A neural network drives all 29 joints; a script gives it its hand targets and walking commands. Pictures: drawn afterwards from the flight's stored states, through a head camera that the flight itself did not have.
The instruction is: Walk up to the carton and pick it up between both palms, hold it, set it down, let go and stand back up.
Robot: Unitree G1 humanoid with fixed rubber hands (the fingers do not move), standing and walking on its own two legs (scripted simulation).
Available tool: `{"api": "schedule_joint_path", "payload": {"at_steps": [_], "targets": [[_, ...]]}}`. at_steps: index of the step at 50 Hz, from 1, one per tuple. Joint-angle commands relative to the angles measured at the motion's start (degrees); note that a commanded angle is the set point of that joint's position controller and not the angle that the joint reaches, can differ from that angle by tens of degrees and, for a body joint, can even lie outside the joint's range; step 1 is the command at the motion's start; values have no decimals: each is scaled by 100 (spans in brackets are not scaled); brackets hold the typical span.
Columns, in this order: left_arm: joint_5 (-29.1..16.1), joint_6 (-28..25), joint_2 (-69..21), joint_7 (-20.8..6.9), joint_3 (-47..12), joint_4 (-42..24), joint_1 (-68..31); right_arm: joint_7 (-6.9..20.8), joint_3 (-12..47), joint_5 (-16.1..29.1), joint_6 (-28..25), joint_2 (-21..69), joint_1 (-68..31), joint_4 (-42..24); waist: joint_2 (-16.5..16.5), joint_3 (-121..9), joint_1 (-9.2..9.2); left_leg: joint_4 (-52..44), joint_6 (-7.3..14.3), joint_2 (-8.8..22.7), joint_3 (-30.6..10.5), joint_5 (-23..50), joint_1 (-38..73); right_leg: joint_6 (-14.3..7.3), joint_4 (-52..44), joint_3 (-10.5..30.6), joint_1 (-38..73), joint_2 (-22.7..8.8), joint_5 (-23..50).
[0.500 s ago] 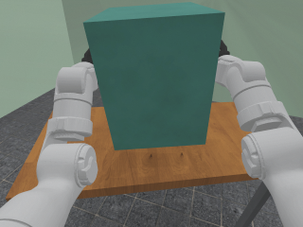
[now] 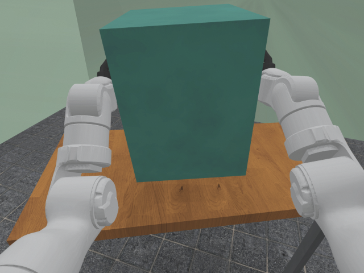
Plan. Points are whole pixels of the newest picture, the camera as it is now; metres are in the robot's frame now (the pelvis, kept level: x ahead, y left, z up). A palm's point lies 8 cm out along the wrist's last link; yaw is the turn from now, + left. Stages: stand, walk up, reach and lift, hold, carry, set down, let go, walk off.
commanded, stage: hold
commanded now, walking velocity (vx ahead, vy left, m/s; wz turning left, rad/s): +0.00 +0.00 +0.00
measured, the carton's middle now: (185, 88) +0.41 +0.00 +0.30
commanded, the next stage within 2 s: none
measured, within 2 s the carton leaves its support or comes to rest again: neither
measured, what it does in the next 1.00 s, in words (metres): stands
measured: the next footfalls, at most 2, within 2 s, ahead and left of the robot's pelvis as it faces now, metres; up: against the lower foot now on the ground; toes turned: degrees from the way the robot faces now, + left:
none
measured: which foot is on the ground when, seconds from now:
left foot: down 0.00-1.00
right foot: down 0.00-1.00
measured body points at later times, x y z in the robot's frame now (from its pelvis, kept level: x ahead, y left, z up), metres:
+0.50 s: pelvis +0.00 +0.00 +0.00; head -0.09 +0.01 +0.44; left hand +0.39 +0.16 +0.30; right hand +0.39 -0.16 +0.33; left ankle +0.05 +0.10 -0.75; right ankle -0.03 -0.12 -0.75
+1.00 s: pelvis +0.00 +0.00 +0.00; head -0.08 +0.02 +0.44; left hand +0.39 +0.16 +0.30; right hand +0.39 -0.16 +0.33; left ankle +0.05 +0.10 -0.75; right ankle -0.03 -0.12 -0.75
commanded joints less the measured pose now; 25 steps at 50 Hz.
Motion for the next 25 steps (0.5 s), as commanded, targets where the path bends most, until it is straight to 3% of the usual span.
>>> {"api": "schedule_joint_path", "payload": {"at_steps": [1, 5, 10, 15, 25], "targets": [[-1037, -786, -3266, -894, -1894, -1255, -5552, 914, 556, 940, -45, 3914, -4858, -1800, 274, -2109, -68, -64, -358, -202, -417, 1020, 2178, 320, -277, 313, -628, 315, 935], [-1157, -878, -3341, -836, -2044, -1548, -5765, 946, 651, 1011, -105, 4039, -4904, -1873, 340, -2556, -95, 25, -368, -201, -418, 1438, 2318, 317, -193, 321, -534, 307, 1350], [-1008, -820, -3166, -908, -1819, -1254, -5583, 943, 594, 1021, -38, 3953, -4750, -1541, 234, -2166, -57, -109, -313, -204, -389, 1099, 2151, 338, -220, 331, -499, 291, 1147], [-1083, -878, -3286, -885, -1905, -1319, -5819, 953, 568, 1029, -116, 4062, -5002, -1688, 326, -2336, -62, -15, -337, -220, -402, 1217, 2181, 321, -225, 305, -579, 291, 1092], [-1079, -884, -3272, -888, -1862, -1244, -5571, 916, 663, 1074, -137, 4075, -4980, -1830, 164, -2350, -21, -31, -289, -230, -407, 1337, 2227, 350, -225, 342, -475, 285, 1343]]}}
